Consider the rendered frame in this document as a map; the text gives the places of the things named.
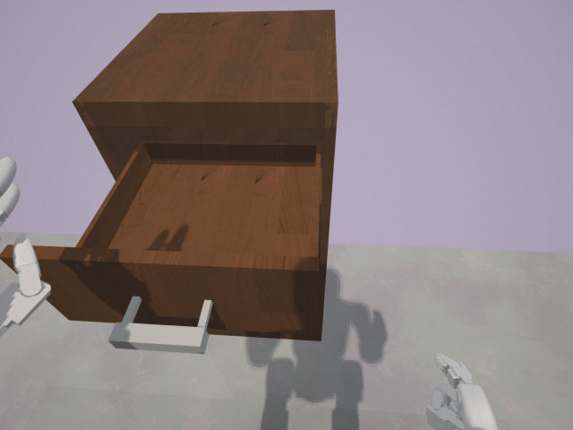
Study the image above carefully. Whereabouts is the robot left hand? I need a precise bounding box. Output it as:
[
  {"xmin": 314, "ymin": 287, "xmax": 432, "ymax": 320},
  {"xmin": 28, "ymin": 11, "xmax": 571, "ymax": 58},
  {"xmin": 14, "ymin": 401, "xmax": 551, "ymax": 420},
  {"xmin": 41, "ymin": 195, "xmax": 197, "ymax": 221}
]
[{"xmin": 0, "ymin": 157, "xmax": 51, "ymax": 337}]

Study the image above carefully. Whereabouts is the drawer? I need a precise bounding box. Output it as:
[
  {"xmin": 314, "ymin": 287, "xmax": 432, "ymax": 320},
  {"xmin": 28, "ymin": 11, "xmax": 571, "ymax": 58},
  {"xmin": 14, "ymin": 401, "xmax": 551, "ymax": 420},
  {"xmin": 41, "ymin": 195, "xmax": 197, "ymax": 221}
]
[{"xmin": 0, "ymin": 141, "xmax": 321, "ymax": 335}]

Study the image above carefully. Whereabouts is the handle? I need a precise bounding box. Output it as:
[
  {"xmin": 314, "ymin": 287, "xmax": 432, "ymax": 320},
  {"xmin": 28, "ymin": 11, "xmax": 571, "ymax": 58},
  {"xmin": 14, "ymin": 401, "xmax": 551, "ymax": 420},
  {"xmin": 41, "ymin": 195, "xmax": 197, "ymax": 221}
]
[{"xmin": 108, "ymin": 297, "xmax": 213, "ymax": 354}]

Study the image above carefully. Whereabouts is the robot right hand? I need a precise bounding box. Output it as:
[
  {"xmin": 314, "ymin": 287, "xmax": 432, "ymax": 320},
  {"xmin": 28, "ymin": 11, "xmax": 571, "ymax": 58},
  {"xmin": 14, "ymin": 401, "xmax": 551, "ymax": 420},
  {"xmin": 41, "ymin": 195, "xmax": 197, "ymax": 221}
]
[{"xmin": 426, "ymin": 353, "xmax": 498, "ymax": 430}]

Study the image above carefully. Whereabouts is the cabinet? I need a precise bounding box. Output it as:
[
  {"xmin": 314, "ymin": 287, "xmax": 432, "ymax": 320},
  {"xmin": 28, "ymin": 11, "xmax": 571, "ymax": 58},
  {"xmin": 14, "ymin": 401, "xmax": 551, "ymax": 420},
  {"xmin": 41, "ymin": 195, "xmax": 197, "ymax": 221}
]
[{"xmin": 72, "ymin": 10, "xmax": 338, "ymax": 341}]

